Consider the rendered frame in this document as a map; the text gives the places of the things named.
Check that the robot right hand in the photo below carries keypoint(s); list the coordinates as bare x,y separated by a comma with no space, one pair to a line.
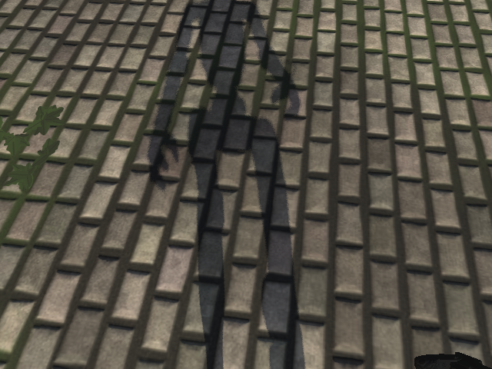
448,361

